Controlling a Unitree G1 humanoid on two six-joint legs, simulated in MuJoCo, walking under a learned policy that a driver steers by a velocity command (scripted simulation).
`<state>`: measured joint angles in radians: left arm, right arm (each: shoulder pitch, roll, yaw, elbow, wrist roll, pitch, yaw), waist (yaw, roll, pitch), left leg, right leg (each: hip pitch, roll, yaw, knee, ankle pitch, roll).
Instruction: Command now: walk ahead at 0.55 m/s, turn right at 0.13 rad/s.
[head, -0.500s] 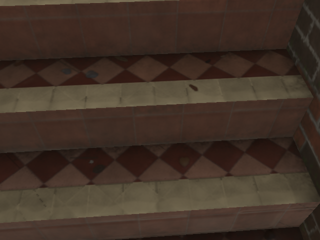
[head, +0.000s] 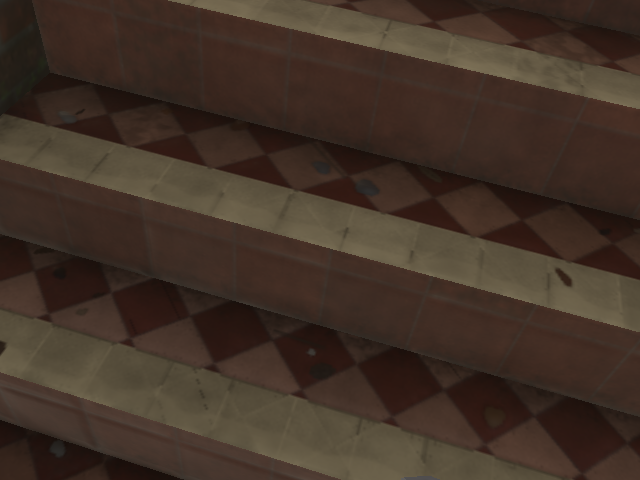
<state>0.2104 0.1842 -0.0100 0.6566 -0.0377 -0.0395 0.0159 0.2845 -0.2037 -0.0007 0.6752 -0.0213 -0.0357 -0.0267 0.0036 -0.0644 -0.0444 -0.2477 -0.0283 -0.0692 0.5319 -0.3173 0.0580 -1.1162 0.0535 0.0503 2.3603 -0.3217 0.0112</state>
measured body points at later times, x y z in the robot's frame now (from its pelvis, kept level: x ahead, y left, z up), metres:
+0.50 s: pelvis +0.20 -0.13 +0.15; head +0.18 -0.13 +0.60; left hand +0.24 +0.09 +0.01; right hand +0.45 -0.32 +0.20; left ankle +0.25 -0.02 -0.24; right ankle +0.10 -0.14 -0.54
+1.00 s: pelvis +0.49 -0.30 +0.40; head +0.50 -0.32 +0.85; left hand +0.82 -0.37 +0.47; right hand +0.33 -0.46 +0.25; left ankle +0.44 -0.12 -0.33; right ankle +0.56 -0.49 -0.16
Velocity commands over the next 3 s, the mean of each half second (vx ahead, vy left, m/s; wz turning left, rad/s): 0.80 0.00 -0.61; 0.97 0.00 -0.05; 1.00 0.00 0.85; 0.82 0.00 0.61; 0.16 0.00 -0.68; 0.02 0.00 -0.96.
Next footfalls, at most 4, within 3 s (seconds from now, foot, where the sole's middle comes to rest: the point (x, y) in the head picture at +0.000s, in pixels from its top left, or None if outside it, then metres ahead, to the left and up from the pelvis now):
0.24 right None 0.14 -0.15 -0.58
0.66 left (406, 434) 0.46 -0.14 -0.38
1.00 right None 0.54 -0.51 -0.19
1.42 left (542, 50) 0.94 -0.32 0.01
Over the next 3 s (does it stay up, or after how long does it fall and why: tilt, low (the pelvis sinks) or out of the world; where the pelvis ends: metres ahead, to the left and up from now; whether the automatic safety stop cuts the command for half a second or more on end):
stays up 1.37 -0.31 0.97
